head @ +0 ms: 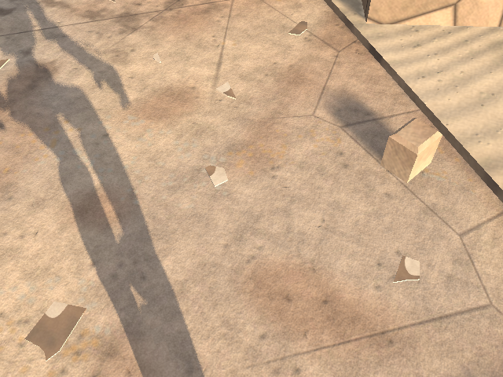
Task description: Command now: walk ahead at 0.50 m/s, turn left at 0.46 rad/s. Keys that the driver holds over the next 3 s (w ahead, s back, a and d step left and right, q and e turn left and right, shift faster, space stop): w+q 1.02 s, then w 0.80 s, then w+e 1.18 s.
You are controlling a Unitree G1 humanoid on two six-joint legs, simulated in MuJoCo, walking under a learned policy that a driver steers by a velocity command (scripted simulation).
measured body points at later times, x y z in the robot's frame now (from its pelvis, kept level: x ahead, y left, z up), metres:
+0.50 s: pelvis +0.30 +0.03 -0.01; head +0.32 +0.04 +0.44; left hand +0.47 +0.33 -0.06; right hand +0.44 -0.24 -0.11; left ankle +0.18 +0.12 -0.73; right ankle +0.50 -0.05 -0.73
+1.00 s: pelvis +0.54 +0.10 -0.04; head +0.56 +0.12 +0.41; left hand +0.38 +0.34 -0.16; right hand +0.85 +0.04 -0.12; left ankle +0.59 +0.31 -0.73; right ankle +0.50 -0.06 -0.77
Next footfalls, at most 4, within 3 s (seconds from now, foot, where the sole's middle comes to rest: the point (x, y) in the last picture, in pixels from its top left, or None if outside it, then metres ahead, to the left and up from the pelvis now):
0.08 left None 0.22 0.13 -0.77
0.54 right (289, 365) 0.53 -0.04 -0.81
1.08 left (162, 322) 0.63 0.32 -0.81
1.62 right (165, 213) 1.02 0.38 -0.81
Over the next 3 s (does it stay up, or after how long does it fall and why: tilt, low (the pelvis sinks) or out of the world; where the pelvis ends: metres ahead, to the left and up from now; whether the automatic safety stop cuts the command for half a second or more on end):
stays up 1.43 0.70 -0.02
